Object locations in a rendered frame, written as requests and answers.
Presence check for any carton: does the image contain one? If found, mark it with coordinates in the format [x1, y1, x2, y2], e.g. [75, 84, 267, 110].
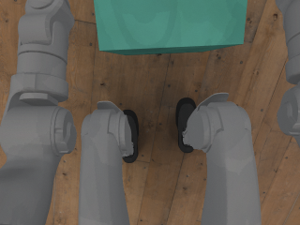
[94, 0, 248, 55]

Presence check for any robot right thigh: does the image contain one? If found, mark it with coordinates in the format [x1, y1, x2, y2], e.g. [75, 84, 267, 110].
[193, 101, 262, 225]

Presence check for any robot right upper arm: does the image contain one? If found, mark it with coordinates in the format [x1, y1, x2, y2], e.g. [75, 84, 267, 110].
[277, 84, 300, 147]

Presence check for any left robot shin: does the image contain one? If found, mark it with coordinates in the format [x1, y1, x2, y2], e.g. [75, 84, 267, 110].
[81, 100, 134, 158]

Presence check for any robot left upper arm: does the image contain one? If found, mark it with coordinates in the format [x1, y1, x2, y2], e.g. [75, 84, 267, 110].
[0, 106, 77, 225]

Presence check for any right robot forearm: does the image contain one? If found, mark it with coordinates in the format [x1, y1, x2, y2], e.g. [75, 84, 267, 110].
[275, 0, 300, 85]

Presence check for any left robot forearm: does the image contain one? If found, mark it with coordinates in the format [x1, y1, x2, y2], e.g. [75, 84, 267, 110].
[0, 0, 75, 153]

